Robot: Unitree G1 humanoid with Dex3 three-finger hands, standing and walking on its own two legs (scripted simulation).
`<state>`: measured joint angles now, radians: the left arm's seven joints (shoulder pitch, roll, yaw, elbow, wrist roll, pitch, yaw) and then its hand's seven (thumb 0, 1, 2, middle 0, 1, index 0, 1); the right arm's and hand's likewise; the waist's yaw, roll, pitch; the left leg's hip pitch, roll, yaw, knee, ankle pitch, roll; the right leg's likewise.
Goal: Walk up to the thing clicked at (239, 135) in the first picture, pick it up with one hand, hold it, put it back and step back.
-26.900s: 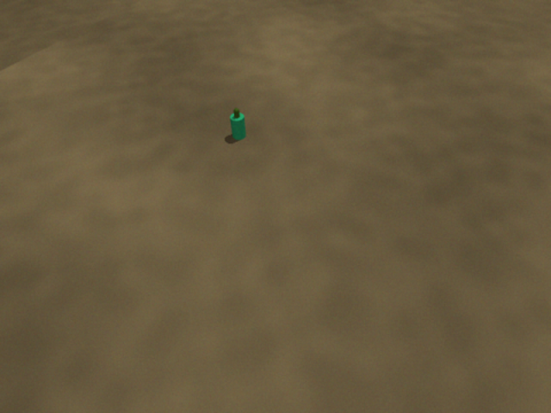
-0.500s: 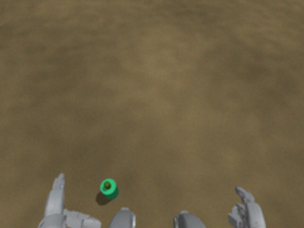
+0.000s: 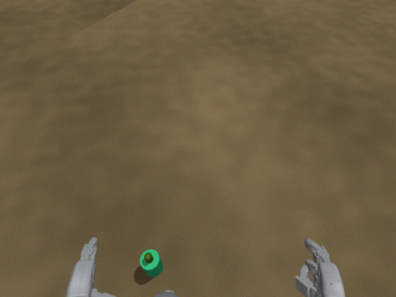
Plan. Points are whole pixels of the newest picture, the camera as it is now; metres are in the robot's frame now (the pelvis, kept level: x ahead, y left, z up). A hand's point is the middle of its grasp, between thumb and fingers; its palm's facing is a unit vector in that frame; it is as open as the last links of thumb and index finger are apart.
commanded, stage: home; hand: left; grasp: from the side
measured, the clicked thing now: (151, 261) +0.34 +0.22 -0.63
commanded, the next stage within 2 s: stand in 1.42 s
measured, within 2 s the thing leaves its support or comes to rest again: neither
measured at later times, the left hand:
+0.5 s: hand (124, 289) +0.15 +0.16 -0.06, palm faces +0.10 -0.95 -0.28, open 17.5 cm
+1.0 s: hand (121, 292) +0.15 +0.17 -0.06, palm faces +0.10 -0.96 -0.27, open 17.4 cm
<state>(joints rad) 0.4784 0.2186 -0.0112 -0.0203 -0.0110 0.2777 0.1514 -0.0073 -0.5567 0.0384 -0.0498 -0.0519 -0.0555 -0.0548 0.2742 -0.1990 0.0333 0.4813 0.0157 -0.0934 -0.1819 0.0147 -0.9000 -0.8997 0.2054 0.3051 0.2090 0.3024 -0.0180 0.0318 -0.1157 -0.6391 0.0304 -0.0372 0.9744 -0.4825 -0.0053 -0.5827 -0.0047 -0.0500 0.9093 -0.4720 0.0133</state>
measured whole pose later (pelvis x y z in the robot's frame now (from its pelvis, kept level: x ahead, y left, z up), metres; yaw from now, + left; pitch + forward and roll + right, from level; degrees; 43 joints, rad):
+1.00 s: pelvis -0.02 -0.01 +0.00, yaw +0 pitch +7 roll -2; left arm 0.46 0.20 -0.01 0.02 -0.02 0.26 0.13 -0.01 -0.54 0.05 -0.05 -0.06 -0.06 -0.06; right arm 0.28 -0.20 0.03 0.51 0.02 -0.12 -0.18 0.02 -0.90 -0.90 0.20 0.30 0.21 0.30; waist -0.02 0.03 -0.10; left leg -0.62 0.04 -0.04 0.94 -0.44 -0.02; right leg -0.58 0.00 -0.05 0.90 -0.44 0.00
